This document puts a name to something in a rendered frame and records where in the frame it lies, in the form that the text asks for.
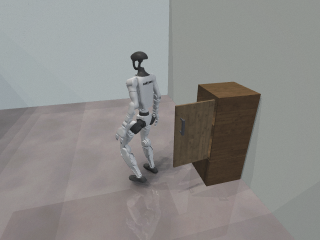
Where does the humanoid robot head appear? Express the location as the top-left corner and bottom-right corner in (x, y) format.
(130, 51), (150, 77)

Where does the right robot hand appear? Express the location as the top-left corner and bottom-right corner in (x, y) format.
(151, 113), (159, 127)

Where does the handle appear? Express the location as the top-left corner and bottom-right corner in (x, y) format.
(179, 118), (185, 136)

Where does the left robot forearm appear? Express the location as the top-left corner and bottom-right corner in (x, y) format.
(121, 102), (136, 130)

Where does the left robot hand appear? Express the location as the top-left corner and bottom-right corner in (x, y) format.
(115, 127), (127, 144)

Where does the robot right upper arm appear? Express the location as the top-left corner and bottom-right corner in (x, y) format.
(149, 73), (161, 100)

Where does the cupboard door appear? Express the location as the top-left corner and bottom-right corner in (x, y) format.
(173, 99), (215, 168)

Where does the right robot forearm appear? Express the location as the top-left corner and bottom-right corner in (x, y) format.
(152, 96), (161, 114)

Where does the robot left upper arm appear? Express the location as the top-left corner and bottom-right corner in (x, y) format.
(126, 77), (139, 109)

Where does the robot left shin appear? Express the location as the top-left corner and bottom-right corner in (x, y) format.
(120, 147), (142, 178)

